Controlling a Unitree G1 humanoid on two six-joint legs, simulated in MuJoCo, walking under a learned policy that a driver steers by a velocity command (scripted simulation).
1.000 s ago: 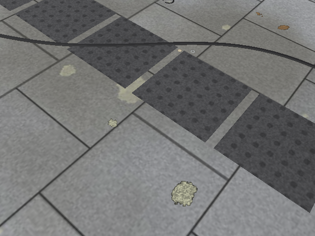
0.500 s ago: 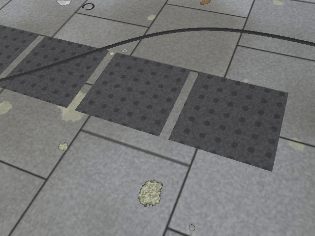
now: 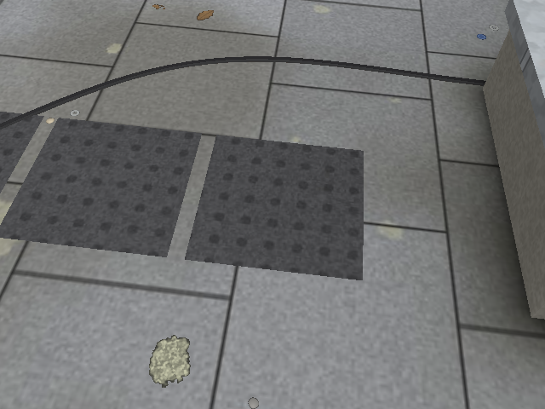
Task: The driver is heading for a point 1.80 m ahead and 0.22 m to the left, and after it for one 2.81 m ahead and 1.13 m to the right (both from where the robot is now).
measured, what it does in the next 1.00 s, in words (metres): steps on the spot: right foot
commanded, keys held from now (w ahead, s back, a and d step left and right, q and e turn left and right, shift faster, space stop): no key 1.00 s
